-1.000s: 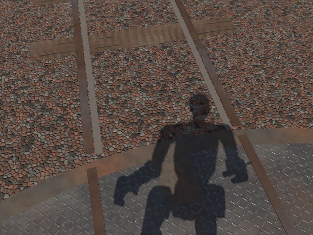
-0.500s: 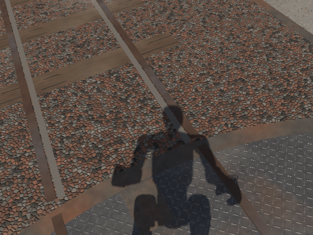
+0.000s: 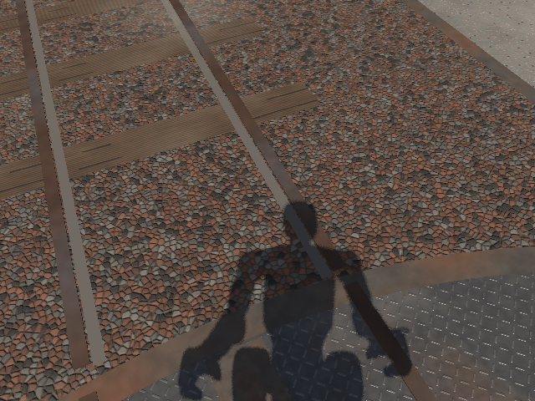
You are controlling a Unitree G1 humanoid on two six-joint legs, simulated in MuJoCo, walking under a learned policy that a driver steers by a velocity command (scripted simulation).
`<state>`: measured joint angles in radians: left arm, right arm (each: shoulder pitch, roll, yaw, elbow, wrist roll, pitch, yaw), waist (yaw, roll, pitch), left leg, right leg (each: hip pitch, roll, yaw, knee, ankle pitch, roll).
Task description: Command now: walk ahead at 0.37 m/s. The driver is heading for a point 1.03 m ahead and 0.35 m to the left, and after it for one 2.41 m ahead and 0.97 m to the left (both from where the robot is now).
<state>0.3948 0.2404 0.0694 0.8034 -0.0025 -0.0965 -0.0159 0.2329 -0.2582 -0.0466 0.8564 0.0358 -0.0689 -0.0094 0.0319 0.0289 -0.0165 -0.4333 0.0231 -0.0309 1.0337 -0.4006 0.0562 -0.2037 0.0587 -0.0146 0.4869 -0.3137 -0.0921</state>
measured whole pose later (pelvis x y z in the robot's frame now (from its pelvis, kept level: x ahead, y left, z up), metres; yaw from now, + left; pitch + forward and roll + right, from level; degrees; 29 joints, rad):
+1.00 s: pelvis +0.54 +0.12 +0.00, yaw +29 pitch +2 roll -1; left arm 0.16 0.25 0.05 0.66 0.01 -0.11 0.00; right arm 0.34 -0.30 -0.06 0.73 0.03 -0.03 0.00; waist -0.02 0.04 0.00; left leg -0.42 -0.04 -0.10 1.20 -0.40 0.02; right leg -0.34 0.03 -0.02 0.49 -0.18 -0.02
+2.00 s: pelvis +0.94 +0.39 -0.01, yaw +18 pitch +3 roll +1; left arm 0.13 0.30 0.06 0.65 0.00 -0.03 -0.04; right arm 0.19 -0.29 -0.05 0.74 0.00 -0.04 -0.02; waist 0.00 0.00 0.07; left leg -0.42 -0.01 -0.03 1.27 -0.52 -0.04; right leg -0.49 0.08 0.00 0.54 -0.10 -0.09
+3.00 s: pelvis +0.98 +0.45 -0.01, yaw +6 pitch -2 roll +0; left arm 0.23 0.20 0.03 0.79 0.01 0.01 0.02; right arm 0.20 -0.23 -0.04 0.83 -0.01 0.00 -0.02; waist -0.01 0.00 0.03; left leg -0.26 0.02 -0.03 0.55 -0.26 -0.03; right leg -0.20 0.01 0.06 0.56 -0.33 0.01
